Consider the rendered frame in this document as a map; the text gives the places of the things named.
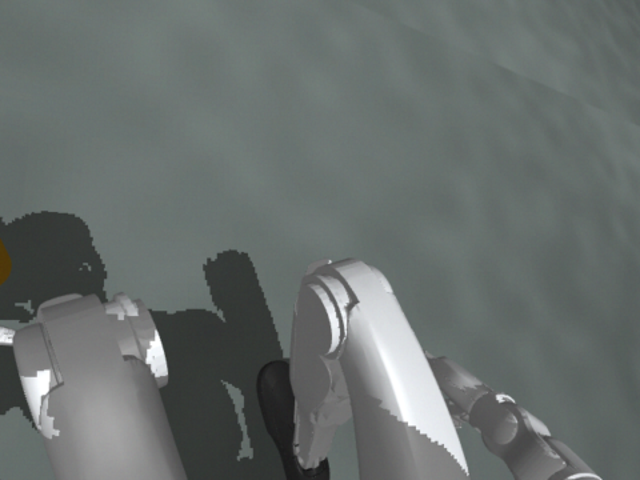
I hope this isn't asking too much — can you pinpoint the bottle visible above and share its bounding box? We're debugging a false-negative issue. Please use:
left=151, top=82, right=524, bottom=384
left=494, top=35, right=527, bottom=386
left=0, top=239, right=12, bottom=285

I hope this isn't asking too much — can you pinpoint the right robot foot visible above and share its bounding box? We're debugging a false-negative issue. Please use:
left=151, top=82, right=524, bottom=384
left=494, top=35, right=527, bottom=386
left=257, top=360, right=330, bottom=480

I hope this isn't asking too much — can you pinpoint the right robot arm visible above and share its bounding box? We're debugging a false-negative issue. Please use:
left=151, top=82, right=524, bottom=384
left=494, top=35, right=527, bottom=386
left=469, top=391, right=602, bottom=480

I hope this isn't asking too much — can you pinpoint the left robot hand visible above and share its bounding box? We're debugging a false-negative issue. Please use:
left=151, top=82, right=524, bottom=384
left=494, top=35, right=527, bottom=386
left=0, top=326, right=17, bottom=346

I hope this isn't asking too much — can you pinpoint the right robot hand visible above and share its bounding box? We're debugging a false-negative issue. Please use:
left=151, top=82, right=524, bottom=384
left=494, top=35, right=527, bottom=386
left=423, top=350, right=494, bottom=428

